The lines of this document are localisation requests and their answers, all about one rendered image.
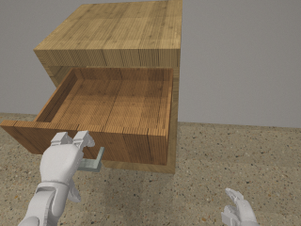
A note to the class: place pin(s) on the handle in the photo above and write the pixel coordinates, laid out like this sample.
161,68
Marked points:
93,165

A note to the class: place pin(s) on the cabinet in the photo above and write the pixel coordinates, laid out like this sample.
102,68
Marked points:
144,34

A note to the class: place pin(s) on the left robot forearm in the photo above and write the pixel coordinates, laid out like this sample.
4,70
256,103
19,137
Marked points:
47,205

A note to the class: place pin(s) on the drawer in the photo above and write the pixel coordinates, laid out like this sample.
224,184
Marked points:
125,110

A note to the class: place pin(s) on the robot left hand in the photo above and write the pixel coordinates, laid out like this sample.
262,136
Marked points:
63,158

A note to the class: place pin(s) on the robot right hand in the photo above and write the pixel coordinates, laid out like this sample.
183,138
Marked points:
233,216

